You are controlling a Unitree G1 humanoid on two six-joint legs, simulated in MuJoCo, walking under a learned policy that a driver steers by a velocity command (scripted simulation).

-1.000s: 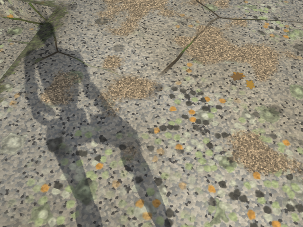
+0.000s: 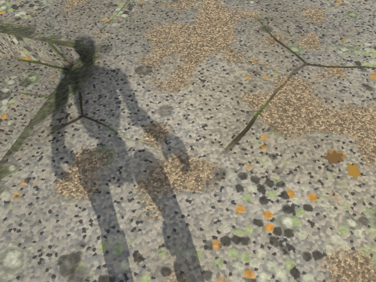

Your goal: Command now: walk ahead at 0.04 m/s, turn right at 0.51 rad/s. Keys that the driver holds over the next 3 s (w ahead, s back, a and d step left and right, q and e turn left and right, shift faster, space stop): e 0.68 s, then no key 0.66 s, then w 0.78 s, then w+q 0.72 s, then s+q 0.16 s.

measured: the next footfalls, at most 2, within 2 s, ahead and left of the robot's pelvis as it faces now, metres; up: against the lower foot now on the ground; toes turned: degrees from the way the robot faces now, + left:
right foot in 0.08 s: +0.03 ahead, -0.11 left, +0.00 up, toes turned -6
left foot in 0.58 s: +0.07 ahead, +0.07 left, +0.00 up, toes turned -25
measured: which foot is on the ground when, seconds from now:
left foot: down 0.00-0.08, up 0.10-0.56, down 0.58-0.98, up 1.00-1.00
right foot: up 0.00-0.06, down 0.08-0.58, up 0.60-0.96, down 0.98-1.00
